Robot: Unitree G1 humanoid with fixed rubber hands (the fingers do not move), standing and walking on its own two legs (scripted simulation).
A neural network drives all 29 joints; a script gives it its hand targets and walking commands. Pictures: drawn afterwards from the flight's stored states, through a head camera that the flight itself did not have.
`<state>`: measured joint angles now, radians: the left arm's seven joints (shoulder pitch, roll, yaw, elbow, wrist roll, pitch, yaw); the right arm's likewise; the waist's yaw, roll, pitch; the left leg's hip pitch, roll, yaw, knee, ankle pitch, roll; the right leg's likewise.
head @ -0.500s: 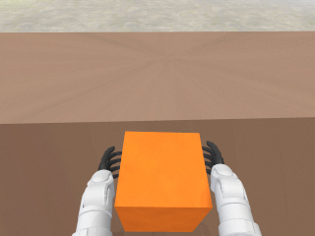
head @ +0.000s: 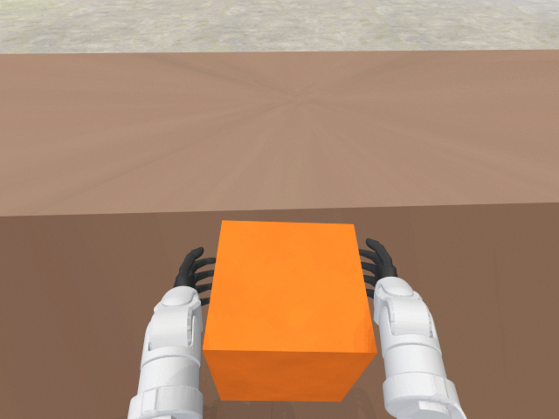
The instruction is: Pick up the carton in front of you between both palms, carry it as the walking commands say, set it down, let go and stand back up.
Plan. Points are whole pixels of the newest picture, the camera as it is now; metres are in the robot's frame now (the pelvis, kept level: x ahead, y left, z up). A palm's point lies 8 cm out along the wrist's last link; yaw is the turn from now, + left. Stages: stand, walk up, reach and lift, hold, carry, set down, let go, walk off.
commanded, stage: reach and lift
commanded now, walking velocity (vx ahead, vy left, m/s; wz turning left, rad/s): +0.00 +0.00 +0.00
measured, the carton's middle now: (284, 315) +0.30 +0.00 -0.05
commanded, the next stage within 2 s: hold in 0.52 s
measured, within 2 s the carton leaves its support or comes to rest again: neither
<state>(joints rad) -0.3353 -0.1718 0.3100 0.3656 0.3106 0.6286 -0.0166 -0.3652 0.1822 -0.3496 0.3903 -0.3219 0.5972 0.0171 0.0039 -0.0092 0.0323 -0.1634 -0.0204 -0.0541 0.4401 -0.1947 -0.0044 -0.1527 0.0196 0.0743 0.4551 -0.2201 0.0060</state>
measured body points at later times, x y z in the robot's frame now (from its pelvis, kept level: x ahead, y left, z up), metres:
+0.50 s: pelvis +0.02 +0.00 +0.01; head -0.01 +0.00 +0.45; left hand +0.32 +0.15 +0.03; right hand +0.32 -0.15 +0.04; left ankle +0.03 +0.12 -0.74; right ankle +0.02 -0.12 -0.74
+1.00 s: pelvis +0.00 +0.00 +0.00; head -0.04 +0.00 +0.45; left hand +0.30 +0.15 +0.05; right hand +0.31 -0.15 +0.05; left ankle +0.03 +0.12 -0.74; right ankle +0.02 -0.12 -0.74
